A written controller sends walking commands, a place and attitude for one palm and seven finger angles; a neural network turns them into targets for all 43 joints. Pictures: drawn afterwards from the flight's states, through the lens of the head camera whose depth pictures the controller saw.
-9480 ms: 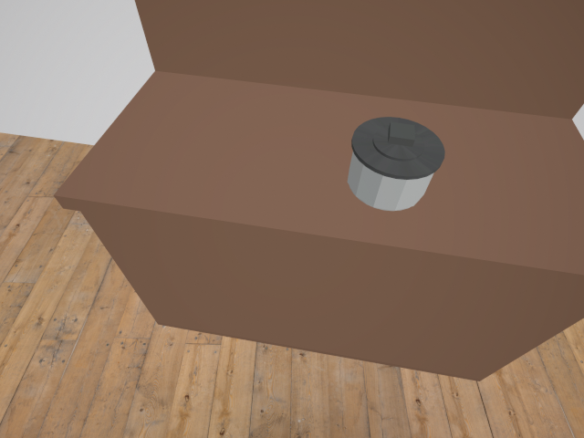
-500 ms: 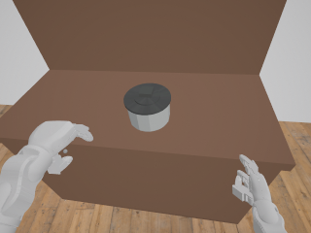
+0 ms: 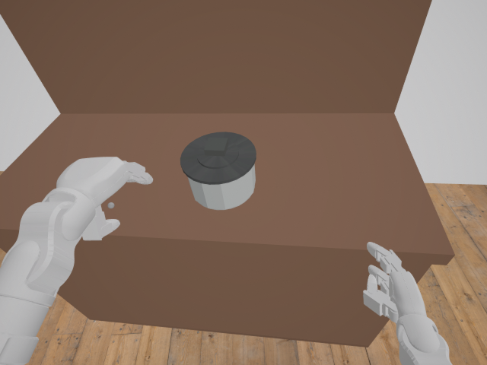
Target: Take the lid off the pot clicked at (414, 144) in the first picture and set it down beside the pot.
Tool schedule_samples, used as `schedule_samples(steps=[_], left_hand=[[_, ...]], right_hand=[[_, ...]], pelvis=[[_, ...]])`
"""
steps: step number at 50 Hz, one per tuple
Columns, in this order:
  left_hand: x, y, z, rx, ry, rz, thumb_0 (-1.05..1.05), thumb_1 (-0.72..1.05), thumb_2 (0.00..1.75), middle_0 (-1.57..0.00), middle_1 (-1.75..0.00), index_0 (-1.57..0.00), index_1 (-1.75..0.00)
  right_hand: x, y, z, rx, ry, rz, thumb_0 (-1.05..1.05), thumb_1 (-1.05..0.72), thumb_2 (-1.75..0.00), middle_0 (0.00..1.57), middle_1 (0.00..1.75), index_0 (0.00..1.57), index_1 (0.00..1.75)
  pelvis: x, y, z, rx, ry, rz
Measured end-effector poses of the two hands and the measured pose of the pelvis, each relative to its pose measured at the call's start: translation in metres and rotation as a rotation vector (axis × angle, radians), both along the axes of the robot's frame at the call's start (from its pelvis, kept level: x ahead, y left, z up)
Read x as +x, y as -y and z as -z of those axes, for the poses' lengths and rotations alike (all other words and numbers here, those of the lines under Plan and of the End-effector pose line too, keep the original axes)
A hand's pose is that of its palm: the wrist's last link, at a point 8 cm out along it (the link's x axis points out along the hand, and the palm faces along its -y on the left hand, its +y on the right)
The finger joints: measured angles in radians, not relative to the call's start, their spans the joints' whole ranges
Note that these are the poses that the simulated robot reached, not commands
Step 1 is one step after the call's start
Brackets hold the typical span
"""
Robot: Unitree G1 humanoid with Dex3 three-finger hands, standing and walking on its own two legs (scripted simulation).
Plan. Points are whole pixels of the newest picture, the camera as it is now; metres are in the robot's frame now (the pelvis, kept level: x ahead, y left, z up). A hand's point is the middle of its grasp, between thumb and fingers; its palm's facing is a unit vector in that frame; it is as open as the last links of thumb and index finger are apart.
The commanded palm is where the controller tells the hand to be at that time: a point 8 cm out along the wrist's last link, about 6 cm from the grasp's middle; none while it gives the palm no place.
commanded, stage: move the open hand above the knob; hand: left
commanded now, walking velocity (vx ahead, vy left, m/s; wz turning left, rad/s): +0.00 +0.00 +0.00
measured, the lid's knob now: (216, 146) +0.54 +0.11 +0.07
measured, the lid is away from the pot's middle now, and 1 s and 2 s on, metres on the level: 0.00 0.00 0.00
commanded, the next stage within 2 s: none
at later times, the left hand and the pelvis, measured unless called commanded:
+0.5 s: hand (150, 179) +0.37 +0.19 +0.14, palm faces -0.22 -0.03 -0.97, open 10.4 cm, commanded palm +0.37 +0.19 +0.21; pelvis +0.00 -0.01 +0.00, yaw +0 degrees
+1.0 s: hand (181, 155) +0.42 +0.15 +0.14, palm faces -0.25 -0.03 -0.97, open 10.4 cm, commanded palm +0.43 +0.15 +0.21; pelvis +0.01 +0.00 -0.01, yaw -1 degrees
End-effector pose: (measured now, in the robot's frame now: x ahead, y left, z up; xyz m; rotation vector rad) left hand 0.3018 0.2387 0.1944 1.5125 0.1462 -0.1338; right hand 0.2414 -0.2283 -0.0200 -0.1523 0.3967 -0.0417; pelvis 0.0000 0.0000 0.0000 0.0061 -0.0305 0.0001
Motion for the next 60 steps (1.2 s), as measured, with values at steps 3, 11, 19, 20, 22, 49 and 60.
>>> schedule_samples(steps=[3,11,19,20,22,49,60], left_hand=[[0.007,0.009,0.000,0.002,-0.011,0.018,0.00,-0.34,1.46,-0.83,-0.08,-0.83,-0.08],[0.026,0.021,0.000,-0.001,-0.034,0.017,0.00,-0.34,1.46,-0.83,-0.08,-0.83,-0.08],[0.043,0.036,0.001,0.005,-0.049,0.043,0.00,-0.34,1.46,-0.83,-0.08,-0.83,-0.08],[0.046,0.038,0.001,0.006,-0.048,0.045,0.00,-0.34,1.46,-0.83,-0.08,-0.83,-0.08],[0.051,0.041,0.000,0.007,-0.047,0.048,0.00,-0.34,1.46,-0.83,-0.08,-0.83,-0.08],[0.114,0.089,-0.007,0.016,-0.066,0.050,0.00,-0.33,1.46,-0.83,-0.08,-0.83,-0.08],[0.140,0.107,-0.010,0.020,-0.086,0.058,0.00,-0.33,1.46,-0.83,-0.08,-0.83,-0.08]], right_hand=[[0.000,0.001,0.000,0.003,0.002,0.001,0.01,-0.90,-0.90,0.20,0.30,0.22,0.32],[0.001,0.003,0.000,0.019,0.000,0.003,0.01,-0.90,-0.90,0.20,0.30,0.24,0.33],[0.001,0.004,0.001,0.024,0.001,0.008,0.01,-0.90,-0.90,0.20,0.30,0.25,0.34],[0.001,0.004,0.001,0.025,0.001,0.009,0.01,-0.90,-0.90,0.20,0.30,0.25,0.34],[0.001,0.004,0.001,0.028,0.000,0.010,0.01,-0.90,-0.90,0.20,0.30,0.25,0.34],[0.003,0.007,0.001,0.059,-0.008,0.038,0.01,-0.91,-0.90,0.20,0.30,0.30,0.36],[0.003,0.006,0.001,0.059,-0.002,0.058,0.01,-0.91,-0.90,0.20,0.30,0.32,0.37]], pelvis=[[0.000,0.001,0.001,0.002,-0.002,0.001],[0.001,0.003,0.002,0.005,-0.006,0.002],[0.001,0.005,0.003,0.006,-0.009,-0.001],[0.001,0.005,0.003,0.007,-0.010,-0.001],[0.001,0.005,0.003,0.007,-0.011,-0.001],[0.008,0.004,0.005,0.016,-0.047,0.009],[0.010,0.002,0.006,0.018,-0.074,0.015]])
